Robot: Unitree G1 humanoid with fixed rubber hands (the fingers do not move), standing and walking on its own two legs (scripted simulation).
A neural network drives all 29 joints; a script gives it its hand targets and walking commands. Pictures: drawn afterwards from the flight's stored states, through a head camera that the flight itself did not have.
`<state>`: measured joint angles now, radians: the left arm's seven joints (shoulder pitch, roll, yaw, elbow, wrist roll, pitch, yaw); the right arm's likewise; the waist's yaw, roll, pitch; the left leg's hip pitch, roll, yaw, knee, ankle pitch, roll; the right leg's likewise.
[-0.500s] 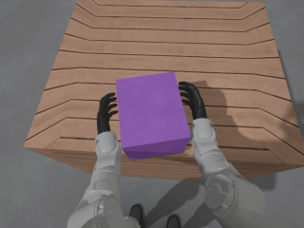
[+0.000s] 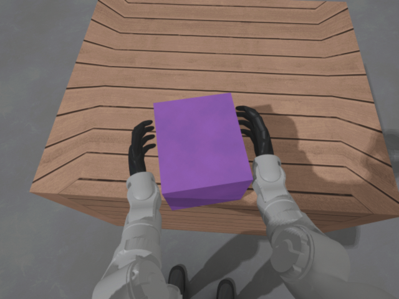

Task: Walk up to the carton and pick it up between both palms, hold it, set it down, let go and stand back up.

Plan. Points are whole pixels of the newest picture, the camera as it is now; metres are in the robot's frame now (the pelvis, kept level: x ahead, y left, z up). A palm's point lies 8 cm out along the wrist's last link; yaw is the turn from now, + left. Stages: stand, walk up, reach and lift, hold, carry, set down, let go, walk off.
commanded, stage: reach and lift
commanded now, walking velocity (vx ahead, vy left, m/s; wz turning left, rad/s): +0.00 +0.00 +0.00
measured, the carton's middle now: (199, 154) +0.40 +0.05 -0.05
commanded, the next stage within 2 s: none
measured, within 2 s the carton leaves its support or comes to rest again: leaves its support in 1.36 s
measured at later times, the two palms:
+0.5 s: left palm (139, 164) +0.36 +0.17 -0.02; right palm (260, 146) +0.42 -0.07 -0.02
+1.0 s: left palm (140, 164) +0.36 +0.17 -0.03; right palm (260, 147) +0.42 -0.07 -0.02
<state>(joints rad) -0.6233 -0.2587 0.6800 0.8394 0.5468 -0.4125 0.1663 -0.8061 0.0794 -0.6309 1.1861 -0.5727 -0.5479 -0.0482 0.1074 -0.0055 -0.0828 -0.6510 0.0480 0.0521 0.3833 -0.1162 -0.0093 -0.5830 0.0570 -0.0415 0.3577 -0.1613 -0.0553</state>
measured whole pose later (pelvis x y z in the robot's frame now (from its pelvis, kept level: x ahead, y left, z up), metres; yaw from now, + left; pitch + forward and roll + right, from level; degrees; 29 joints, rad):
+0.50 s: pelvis +0.00 +0.00 +0.00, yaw +1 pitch +24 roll -1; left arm -0.64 -0.24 0.65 0.87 0.51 -0.41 0.18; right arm -0.82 0.05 -0.60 1.24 -0.55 -0.60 -0.07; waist 0.10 -0.01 -0.12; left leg -0.72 0.06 0.05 0.42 -0.12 -0.01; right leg -0.63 0.06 -0.07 0.38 -0.16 -0.06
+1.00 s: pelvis -0.01 +0.00 -0.01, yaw +1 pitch +26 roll -2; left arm -0.65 -0.18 0.54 1.00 0.34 -0.45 0.21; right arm -0.85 -0.01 -0.43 1.39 -0.39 -0.64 -0.13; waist 0.11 0.02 -0.19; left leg -0.78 0.06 0.04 0.46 -0.13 -0.01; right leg -0.69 0.06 -0.09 0.41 -0.18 -0.06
